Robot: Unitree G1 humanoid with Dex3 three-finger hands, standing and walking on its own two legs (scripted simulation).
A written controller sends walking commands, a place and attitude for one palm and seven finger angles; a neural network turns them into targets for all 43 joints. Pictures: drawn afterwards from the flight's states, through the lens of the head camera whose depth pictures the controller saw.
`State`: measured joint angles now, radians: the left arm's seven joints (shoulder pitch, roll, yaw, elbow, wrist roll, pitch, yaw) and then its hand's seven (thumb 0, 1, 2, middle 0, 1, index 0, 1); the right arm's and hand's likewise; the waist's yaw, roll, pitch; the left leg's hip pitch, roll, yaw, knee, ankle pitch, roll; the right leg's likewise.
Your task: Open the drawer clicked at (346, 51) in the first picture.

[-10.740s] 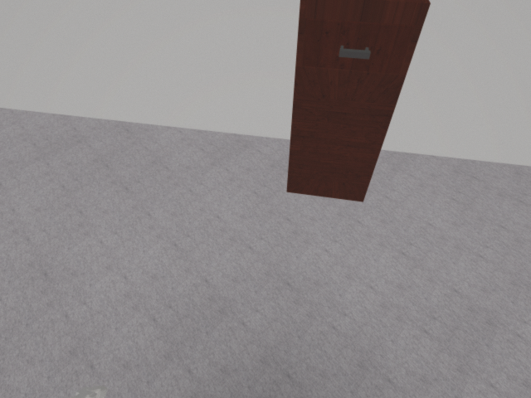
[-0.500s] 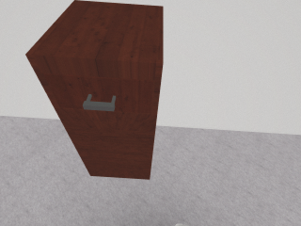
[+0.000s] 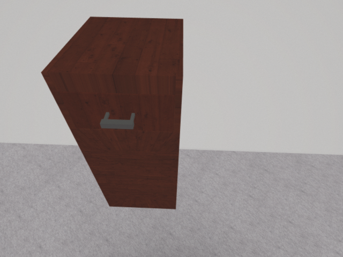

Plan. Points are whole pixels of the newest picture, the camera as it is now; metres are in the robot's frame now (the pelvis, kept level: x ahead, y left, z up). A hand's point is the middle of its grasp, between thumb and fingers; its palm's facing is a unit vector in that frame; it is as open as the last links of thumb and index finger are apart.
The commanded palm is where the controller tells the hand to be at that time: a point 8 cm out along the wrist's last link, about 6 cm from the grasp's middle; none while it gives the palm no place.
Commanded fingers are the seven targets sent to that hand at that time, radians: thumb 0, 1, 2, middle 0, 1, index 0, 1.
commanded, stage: look again from close up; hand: left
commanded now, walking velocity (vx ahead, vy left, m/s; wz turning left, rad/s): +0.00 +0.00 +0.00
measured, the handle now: (118, 119) +0.52 +0.20 +0.01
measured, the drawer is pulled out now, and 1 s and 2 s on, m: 0.00 0.00 0.00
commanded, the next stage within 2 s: raise the hand with hooked fingers in 0.50 s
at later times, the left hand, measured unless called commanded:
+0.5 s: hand out of the picture +0.00 +0.17 -0.17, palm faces +0.00 -0.99 -0.16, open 7.4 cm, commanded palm none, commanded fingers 0.00 0.90 0.90 -0.20 -0.30 -0.20 -0.30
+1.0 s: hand (100, 233) +0.19 +0.18 -0.05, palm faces -0.06 -0.27 -0.96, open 8.4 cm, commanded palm +0.16 +0.22 +0.00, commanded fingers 0.00 0.41 0.69 -0.23 -0.62 -0.23 -0.62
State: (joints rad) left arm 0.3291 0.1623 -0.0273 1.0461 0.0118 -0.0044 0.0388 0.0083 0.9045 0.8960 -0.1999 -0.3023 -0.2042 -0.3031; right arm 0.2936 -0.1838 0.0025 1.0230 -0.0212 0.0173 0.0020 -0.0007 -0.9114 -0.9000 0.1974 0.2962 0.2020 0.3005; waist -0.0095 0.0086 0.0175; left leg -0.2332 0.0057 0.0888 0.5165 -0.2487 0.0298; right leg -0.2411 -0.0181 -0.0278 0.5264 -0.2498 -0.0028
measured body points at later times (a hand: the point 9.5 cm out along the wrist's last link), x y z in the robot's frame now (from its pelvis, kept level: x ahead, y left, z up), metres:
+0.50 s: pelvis +0.01 +0.01 +0.01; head +0.01 +0.02 +0.45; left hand +0.00 +0.22 -0.16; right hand +0.00 -0.20 -0.15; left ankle +0.02 +0.10 -0.73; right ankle +0.02 -0.12 -0.73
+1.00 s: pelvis +0.01 +0.00 -0.03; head +0.02 -0.02 +0.42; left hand +0.19 +0.20 +0.00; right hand +0.25 -0.24 -0.08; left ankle +0.02 +0.10 -0.73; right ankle +0.02 -0.12 -0.73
